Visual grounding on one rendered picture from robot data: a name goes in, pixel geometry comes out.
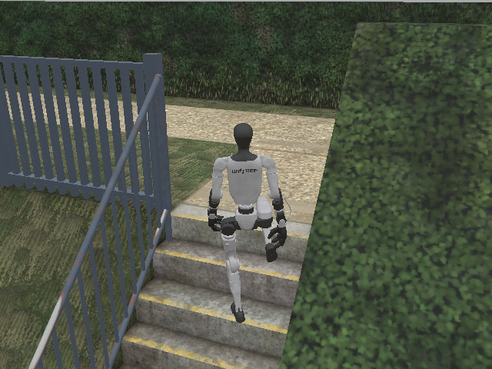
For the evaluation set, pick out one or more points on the right robot hand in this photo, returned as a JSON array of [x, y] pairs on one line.
[[281, 237]]

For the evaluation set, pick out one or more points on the robot left upper arm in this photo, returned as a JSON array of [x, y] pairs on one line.
[[220, 164]]

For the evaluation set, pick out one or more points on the left robot hand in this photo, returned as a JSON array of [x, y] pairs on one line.
[[217, 220]]

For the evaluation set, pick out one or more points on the robot right forearm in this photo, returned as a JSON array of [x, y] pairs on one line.
[[279, 210]]

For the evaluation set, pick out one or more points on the robot left forearm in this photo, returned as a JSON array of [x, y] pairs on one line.
[[212, 207]]

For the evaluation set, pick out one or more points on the robot right upper arm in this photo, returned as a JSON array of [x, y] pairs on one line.
[[272, 177]]

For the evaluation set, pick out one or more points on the robot right thigh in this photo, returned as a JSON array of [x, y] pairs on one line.
[[264, 212]]

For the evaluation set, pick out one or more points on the robot torso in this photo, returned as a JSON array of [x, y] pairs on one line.
[[244, 181]]

